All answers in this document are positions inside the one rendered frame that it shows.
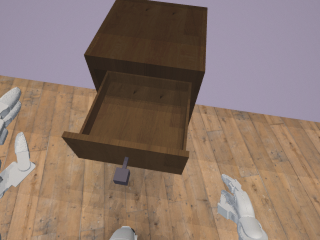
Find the right robot hand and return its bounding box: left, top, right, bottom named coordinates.
left=217, top=174, right=255, bottom=225

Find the right robot forearm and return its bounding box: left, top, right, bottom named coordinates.
left=237, top=216, right=268, bottom=240

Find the drawer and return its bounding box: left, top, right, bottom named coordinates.
left=61, top=70, right=192, bottom=175

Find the robot left thigh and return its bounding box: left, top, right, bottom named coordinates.
left=109, top=228, right=138, bottom=240

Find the handle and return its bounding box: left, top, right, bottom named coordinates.
left=113, top=157, right=130, bottom=186

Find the cabinet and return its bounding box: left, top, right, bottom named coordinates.
left=84, top=0, right=208, bottom=126

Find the left robot hand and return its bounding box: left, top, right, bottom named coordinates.
left=0, top=87, right=36, bottom=199

